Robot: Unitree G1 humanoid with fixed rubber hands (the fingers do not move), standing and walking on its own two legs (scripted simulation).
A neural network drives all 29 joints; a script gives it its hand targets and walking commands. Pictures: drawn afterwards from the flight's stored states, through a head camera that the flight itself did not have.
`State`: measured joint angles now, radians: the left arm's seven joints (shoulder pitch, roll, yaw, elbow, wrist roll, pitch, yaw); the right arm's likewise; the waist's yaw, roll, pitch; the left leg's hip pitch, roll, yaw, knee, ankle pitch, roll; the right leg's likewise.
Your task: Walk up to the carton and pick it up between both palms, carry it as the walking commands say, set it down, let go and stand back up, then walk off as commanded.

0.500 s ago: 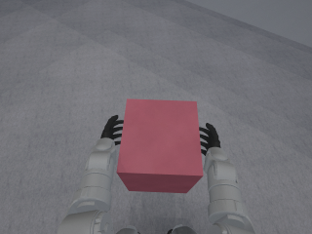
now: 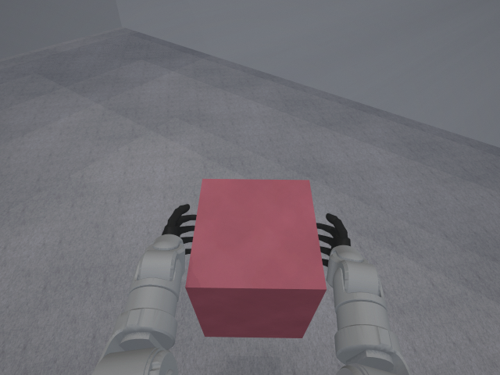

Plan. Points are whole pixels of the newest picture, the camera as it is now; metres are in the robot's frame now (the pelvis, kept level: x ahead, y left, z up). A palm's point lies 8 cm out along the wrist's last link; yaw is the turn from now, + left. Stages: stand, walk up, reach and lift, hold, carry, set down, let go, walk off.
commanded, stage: reach and lift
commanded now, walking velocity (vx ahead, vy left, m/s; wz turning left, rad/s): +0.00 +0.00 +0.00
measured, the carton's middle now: (254, 262) +0.34 -0.03 -0.03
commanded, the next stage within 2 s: hold in 1.64 s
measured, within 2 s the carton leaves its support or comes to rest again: neither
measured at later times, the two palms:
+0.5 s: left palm (162, 246) +0.32 +0.13 +0.05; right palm (335, 250) +0.30 -0.16 +0.06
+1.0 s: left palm (158, 249) +0.31 +0.14 +0.06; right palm (330, 245) +0.31 -0.15 +0.06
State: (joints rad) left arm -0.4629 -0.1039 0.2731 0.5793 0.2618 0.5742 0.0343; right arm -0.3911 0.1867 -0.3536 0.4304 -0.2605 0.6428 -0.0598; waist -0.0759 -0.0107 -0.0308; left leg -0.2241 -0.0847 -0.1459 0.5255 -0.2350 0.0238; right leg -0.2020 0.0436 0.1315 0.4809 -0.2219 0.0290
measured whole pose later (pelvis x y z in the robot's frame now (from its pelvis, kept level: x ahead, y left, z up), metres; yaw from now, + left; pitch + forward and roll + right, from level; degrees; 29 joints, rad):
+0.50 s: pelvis +0.00 +0.00 +0.00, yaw -1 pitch -7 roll -1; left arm -0.44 -0.12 0.27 0.49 0.28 0.70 0.02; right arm -0.38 0.18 -0.32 0.37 -0.28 0.76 -0.04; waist -0.02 -0.01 0.00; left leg -0.11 -0.07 -0.13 0.46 -0.22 0.02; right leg -0.09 0.04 0.14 0.43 -0.21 0.02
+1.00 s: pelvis +0.01 -0.02 +0.01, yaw -1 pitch -7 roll +0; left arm -0.39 -0.13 0.28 0.41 0.28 0.72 0.02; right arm -0.37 0.18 -0.28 0.37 -0.27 0.75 -0.04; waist 0.02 0.00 0.01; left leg -0.09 -0.05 -0.13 0.44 -0.22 0.00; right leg -0.08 0.05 0.13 0.42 -0.21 0.00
